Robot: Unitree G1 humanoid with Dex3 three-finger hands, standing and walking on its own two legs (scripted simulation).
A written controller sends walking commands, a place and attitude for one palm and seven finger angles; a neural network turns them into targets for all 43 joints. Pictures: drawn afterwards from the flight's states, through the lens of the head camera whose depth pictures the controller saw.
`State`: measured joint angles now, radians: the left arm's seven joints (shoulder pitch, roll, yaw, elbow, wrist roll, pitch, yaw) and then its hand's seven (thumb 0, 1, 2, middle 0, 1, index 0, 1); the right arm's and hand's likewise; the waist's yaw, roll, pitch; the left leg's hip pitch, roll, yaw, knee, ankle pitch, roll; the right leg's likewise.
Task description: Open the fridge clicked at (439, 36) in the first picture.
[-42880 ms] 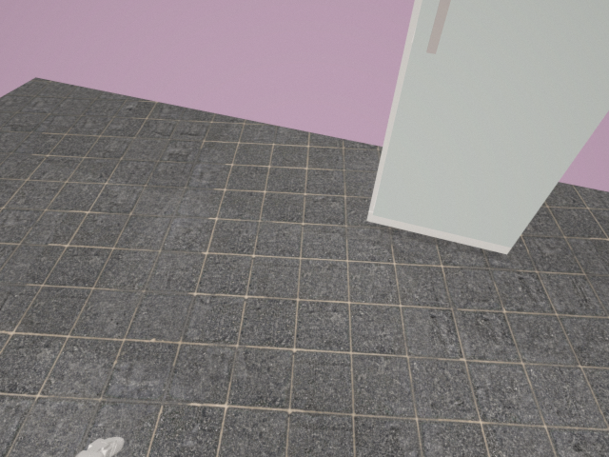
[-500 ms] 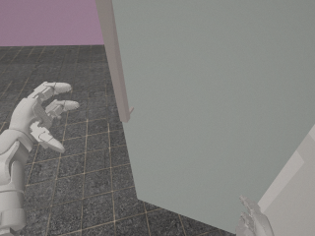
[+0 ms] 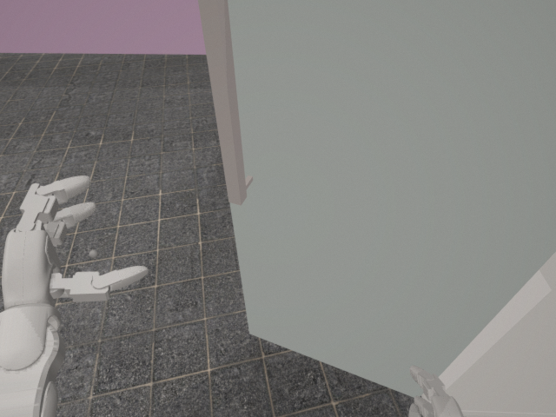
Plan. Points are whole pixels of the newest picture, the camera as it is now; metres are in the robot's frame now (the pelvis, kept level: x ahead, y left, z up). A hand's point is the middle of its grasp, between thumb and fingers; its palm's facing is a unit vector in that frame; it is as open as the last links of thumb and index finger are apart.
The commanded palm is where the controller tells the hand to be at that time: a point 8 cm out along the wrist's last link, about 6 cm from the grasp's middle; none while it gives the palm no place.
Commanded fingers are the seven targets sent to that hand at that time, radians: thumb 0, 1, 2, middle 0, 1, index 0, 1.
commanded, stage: draw the hand back to the body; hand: left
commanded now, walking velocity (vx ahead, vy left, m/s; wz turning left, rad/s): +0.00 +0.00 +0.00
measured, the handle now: (233, 97) +0.49 +0.14 +0.24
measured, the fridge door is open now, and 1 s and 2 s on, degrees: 71 71 71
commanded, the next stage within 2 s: step back with the hand held close in 0.76 s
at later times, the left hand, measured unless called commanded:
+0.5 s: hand (74, 285) +0.20 +0.26 +0.15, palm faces +0.47 -0.80 -0.36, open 8.0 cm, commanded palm +0.15 +0.29 +0.17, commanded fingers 0.00 0.90 0.90 -0.20 -0.30 -0.20 -0.30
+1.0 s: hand (85, 267) +0.22 +0.26 +0.16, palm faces +0.44 -0.80 -0.41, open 7.5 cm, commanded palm +0.15 +0.29 +0.17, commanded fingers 0.00 0.90 0.90 -0.20 -0.30 -0.20 -0.30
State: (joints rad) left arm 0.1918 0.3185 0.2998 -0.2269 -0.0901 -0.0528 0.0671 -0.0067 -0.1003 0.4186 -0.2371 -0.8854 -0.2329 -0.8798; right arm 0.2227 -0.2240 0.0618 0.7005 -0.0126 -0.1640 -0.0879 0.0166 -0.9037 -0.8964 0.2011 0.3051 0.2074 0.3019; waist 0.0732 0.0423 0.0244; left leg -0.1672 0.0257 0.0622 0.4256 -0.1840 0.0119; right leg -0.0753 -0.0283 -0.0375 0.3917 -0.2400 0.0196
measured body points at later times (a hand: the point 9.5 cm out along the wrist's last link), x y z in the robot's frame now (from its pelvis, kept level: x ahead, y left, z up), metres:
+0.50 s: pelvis +0.02 -0.01 +0.00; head -0.01 -0.02 +0.45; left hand +0.17 +0.30 +0.17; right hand +0.21 -0.23 -0.08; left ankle +0.03 +0.11 -0.74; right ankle -0.01 -0.13 -0.74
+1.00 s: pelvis +0.01 -0.01 +0.00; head +0.01 -0.02 +0.45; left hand +0.19 +0.30 +0.19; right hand +0.20 -0.24 -0.09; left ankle +0.04 +0.11 -0.74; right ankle -0.01 -0.13 -0.74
